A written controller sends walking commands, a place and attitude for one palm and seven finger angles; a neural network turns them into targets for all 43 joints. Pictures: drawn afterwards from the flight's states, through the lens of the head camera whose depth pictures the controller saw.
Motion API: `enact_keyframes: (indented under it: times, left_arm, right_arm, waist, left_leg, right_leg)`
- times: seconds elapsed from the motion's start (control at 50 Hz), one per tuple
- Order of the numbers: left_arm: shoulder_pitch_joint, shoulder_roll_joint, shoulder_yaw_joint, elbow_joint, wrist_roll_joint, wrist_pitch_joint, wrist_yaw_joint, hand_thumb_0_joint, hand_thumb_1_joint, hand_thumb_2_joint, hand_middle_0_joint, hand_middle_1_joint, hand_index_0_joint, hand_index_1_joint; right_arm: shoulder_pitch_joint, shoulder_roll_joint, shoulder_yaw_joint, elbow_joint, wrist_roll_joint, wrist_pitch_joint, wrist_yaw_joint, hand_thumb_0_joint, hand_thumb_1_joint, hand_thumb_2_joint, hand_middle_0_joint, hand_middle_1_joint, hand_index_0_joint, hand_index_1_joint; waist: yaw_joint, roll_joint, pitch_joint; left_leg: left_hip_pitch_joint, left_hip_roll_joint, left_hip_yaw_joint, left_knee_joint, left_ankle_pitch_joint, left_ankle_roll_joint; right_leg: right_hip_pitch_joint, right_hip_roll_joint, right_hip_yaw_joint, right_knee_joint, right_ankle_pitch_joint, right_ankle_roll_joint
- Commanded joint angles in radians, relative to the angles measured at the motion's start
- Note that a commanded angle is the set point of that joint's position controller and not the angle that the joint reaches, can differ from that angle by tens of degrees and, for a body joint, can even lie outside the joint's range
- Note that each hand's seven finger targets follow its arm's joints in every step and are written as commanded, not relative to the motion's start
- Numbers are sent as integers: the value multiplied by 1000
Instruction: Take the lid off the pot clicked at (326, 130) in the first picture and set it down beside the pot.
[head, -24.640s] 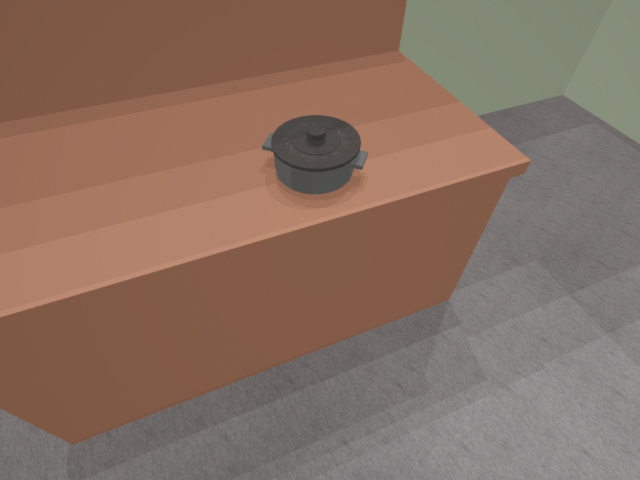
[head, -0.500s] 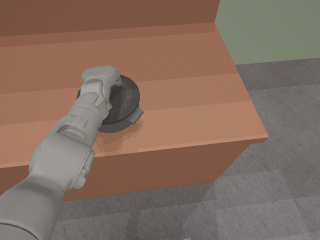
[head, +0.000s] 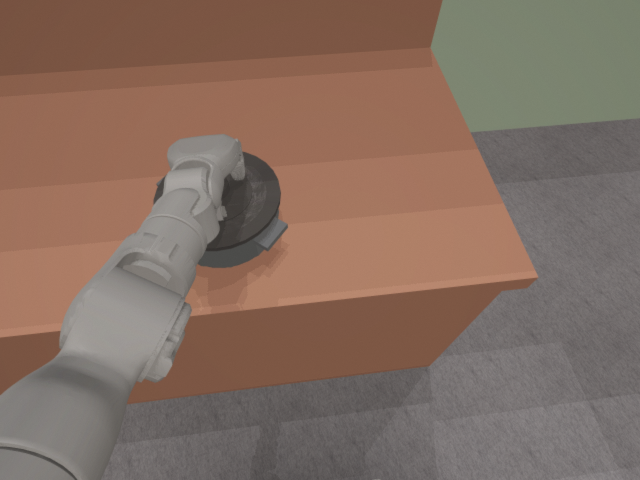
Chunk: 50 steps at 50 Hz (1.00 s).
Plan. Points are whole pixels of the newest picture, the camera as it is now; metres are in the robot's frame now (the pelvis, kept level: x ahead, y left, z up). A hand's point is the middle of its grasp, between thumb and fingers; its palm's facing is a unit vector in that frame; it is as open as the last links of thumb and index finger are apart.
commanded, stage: close the fingers and squeeze the knob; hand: left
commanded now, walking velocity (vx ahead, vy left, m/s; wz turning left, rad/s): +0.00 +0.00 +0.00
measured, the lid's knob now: (214, 187) +0.53 +0.09 +0.01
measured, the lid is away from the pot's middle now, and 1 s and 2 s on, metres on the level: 0.00 0.01 0.01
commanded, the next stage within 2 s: lift the lid straight up in 1.36 s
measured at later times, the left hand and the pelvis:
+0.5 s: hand (210, 192) +0.50 +0.09 +0.04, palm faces -0.40 -0.04 -0.92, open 7.1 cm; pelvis +0.00 +0.00 +0.00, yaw +0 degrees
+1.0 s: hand (208, 191) +0.50 +0.09 +0.04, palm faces -0.38 -0.05 -0.92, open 6.7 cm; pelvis +0.00 +0.01 +0.00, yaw -1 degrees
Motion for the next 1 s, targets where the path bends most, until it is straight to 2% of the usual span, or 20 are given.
enact_keyframes:
  times: [0.0,0.04,0.08,0.1,0.22,0.26,0.3,0.34,0.36,0.42,0.46,0.52,0.56,0.58,0.62,0.7,0.8,0.84,0.96,0.98]
  left_arm:
    - [-525,169,31,-174,4,-1,40,0,119,938,-559,-999,-559,-999]
    - [-517,130,7,-164,-7,2,33,0,143,927,-572,-1013,-572,-1013]
    - [-524,204,54,-157,1,3,37,0,168,914,-586,-1025,-586,-1025]
    - [-560,185,33,-209,0,-2,35,0,180,907,-594,-1031,-594,-1031]
    - [-520,166,21,-178,3,-8,17,0,259,855,-642,-1055,-642,-1055]
    - [-499,209,58,-186,4,-19,14,0,287,833,-659,-1060,-659,-1060]
    - [-504,221,52,-164,11,-9,15,0,316,810,-677,-1064,-677,-1064]
    - [-552,165,19,-235,2,-26,15,0,346,784,-696,-1067,-696,-1067]
    - [-540,192,39,-235,8,-34,17,0,361,770,-706,-1067,-706,-1067]
    - [-487,185,33,-143,11,-13,21,0,408,724,-736,-1067,-736,-1067]
    - [-528,222,61,-185,14,-19,26,0,441,689,-757,-1065,-757,-1065]
    - [-510,209,50,-156,11,-6,27,0,493,629,-789,-1059,-789,-1059]
    - [-516,245,77,-194,21,-15,24,0,531,583,-811,-1054,-811,-1054]
    - [-501,192,38,-180,17,-12,21,0,551,558,-822,-1050,-822,-1050]
    - [-514,186,29,-156,19,-5,21,0,593,501,-845,-1043,-845,-1043]
    - [-493,232,69,-151,20,-6,21,0,694,350,-893,-1023,-893,-1023]
    - [-485,232,72,-179,26,-15,19,0,598,484,-823,-1018,-836,-1011]
    - [-481,185,40,-173,20,-13,17,0,594,504,-812,-1016,-830,-1005]
    - [-487,230,74,-195,24,-15,31,0,635,532,-816,-1015,-834,-1002]
    - [-477,192,45,-167,19,-6,29,0,645,536,-818,-1016,-836,-1003]
  right_arm:
    - [121,-160,-44,-46,0,-13,-8,0,-900,-900,200,300,200,300]
    - [119,-157,-46,-44,3,-14,-9,0,-900,-900,200,300,200,300]
    - [121,-161,-42,-44,1,-12,-12,0,-900,-900,200,300,200,300]
    - [122,-159,-42,-49,1,-15,-12,0,-900,-900,200,300,200,300]
    - [127,-158,-46,-49,1,-11,-12,0,-900,-900,200,300,200,300]
    - [131,-160,-46,-51,-2,-12,-12,0,-900,-900,200,300,200,300]
    - [131,-165,-40,-50,2,-6,-15,0,-900,-900,200,300,200,300]
    - [128,-156,-49,-53,1,-13,-13,0,-900,-900,200,300,200,300]
    - [139,-158,-51,-50,-3,-15,-12,0,-900,-900,200,300,200,300]
    - [139,-162,-45,-41,-1,-6,-12,0,-900,-900,200,300,200,300]
    - [141,-165,-46,-41,-1,-8,-12,0,-900,-900,200,300,200,300]
    - [139,-164,-44,-44,-1,-8,-14,0,-900,-900,200,300,200,300]
    - [143,-165,-44,-50,-3,-9,-14,0,-900,-900,200,300,200,300]
    - [137,-159,-45,-52,-4,-9,-13,0,-900,-900,200,300,200,300]
    - [142,-164,-45,-44,0,-5,-12,0,-900,-900,200,300,200,300]
    - [145,-166,-43,-52,-5,-7,-15,0,-900,-900,200,300,200,300]
    - [147,-163,-47,-58,-6,-7,-14,0,-900,-900,200,300,200,300]
    - [139,-160,-49,-57,-6,-5,-11,0,-900,-900,200,300,200,300]
    - [143,-162,-49,-57,-7,-8,-10,0,-900,-900,200,300,200,300]
    - [140,-160,-49,-52,-6,-5,-10,0,-900,-900,200,300,200,300]
  waist:
    - [-35,-71,-437]
    - [-40,-84,-422]
    - [-31,-56,-430]
    - [-38,-59,-472]
    - [-36,-62,-444]
    - [-22,-62,-475]
    - [-33,-79,-426]
    - [-33,-40,-468]
    - [-29,-24,-498]
    - [-37,-66,-401]
    - [-30,-54,-445]
    - [-35,-71,-422]
    - [-21,-47,-480]
    - [-27,-33,-461]
    - [-40,-53,-405]
    - [-28,-68,-444]
    - [-17,-56,-474]
    - [-22,-39,-435]
    - [-10,-20,-482]
    - [-22,-39,-440]
  left_leg:
    - [339,-31,-49,18,368,43]
    - [327,-30,-44,19,364,45]
    - [319,-34,-42,17,351,45]
    - [340,-36,-44,17,358,46]
    - [334,-34,-41,23,375,46]
    - [347,-37,-43,28,412,47]
    - [302,-36,-36,17,359,46]
    - [355,-33,-44,26,408,48]
    - [383,-34,-48,31,432,47]
    - [316,-32,-41,23,376,45]
    - [332,-32,-45,25,389,45]
    - [309,-32,-41,20,357,45]
    - [339,-33,-47,26,410,45]
    - [344,-33,-43,27,412,44]
    - [320,-28,-44,25,372,44]
    - [319,-33,-41,27,384,45]
    - [350,-29,-47,26,430,44]
    - [348,-26,-48,29,431,43]
    - [378,-26,-55,24,430,40]
    - [360,-23,-50,24,411,41]
  right_leg:
    - [120,36,-8,-32,438,-6]
    - [124,33,-8,-36,441,-6]
    - [140,31,-2,-32,441,-6]
    - [150,32,0,-32,458,-3]
    - [143,33,-5,-34,469,-5]
    - [162,33,0,-31,501,-6]
    - [154,33,0,-37,471,-3]
    - [145,33,-2,-35,488,-8]
    - [142,36,-1,-32,500,-8]
    - [118,38,-11,-37,450,-8]
    - [133,36,-6,-32,469,-9]
    - [134,35,-9,-34,443,-7]
    - [154,35,-4,-26,492,-10]
    - [140,35,-8,-29,480,-10]
    - [107,38,-14,-33,439,-9]
    - [135,37,-8,-32,461,-8]
    - [143,39,-10,-29,484,-10]
    - [111,39,-15,-34,465,-13]
    - [122,40,-14,-31,454,-14]
    - [109,41,-17,-35,441,-12]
